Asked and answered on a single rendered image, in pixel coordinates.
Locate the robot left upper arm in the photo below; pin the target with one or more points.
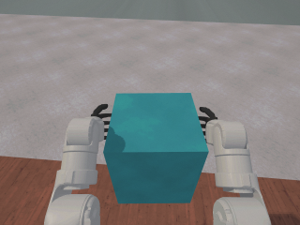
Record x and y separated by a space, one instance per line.
74 209

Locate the right robot hand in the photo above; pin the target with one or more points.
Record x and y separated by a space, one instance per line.
206 119

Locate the robot right upper arm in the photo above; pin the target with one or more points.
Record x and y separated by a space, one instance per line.
239 211

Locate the carton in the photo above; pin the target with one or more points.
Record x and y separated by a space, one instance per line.
155 149

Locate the left robot hand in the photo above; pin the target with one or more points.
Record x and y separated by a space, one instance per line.
97 113

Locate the robot left forearm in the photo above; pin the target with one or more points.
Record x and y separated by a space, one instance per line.
79 161

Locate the robot right forearm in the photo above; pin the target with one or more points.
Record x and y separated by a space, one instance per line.
234 170

